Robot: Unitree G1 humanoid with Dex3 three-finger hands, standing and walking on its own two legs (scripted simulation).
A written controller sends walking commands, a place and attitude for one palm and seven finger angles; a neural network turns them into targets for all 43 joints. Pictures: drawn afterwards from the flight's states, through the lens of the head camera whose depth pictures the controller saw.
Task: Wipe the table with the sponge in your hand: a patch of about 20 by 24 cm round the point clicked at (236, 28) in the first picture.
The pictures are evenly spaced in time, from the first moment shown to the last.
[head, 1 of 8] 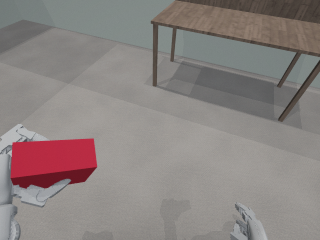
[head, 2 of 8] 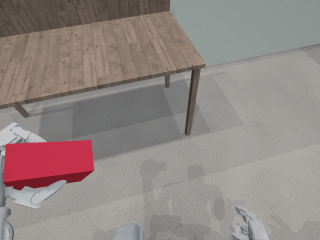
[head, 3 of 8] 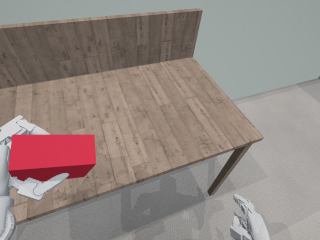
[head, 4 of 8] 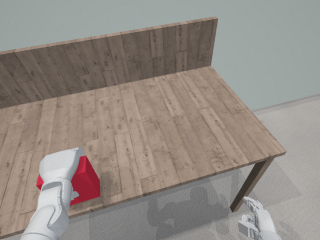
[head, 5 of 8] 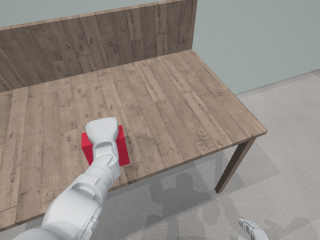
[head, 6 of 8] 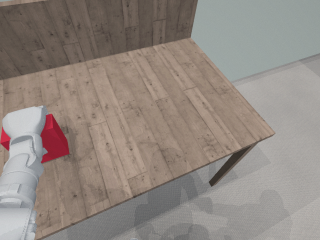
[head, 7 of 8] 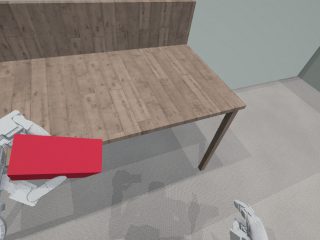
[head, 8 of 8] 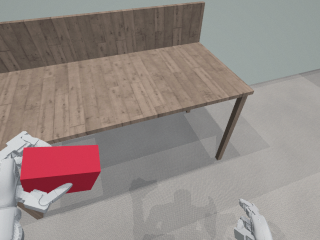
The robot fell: no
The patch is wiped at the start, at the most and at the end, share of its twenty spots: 0.00 1.00 1.00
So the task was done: yes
